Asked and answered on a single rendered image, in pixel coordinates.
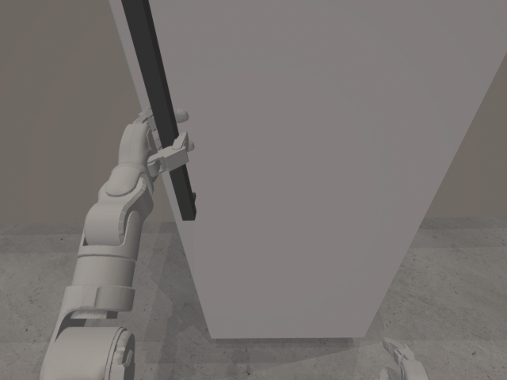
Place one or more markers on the left robot hand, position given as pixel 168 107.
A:
pixel 138 145

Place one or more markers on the handle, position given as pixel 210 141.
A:
pixel 141 26

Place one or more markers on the right robot hand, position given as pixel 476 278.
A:
pixel 411 369

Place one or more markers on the robot left upper arm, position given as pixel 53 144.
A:
pixel 92 353

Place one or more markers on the fridge door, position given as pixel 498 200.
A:
pixel 322 132

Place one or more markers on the robot left forearm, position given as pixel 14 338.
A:
pixel 102 282

